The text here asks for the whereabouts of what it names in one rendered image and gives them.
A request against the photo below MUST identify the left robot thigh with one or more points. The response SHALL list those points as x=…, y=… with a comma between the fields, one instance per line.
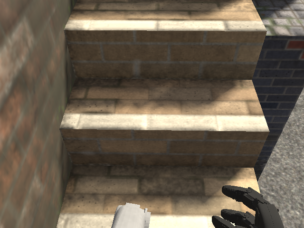
x=131, y=215

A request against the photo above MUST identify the robot right hand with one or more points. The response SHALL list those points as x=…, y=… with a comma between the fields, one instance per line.
x=266, y=216

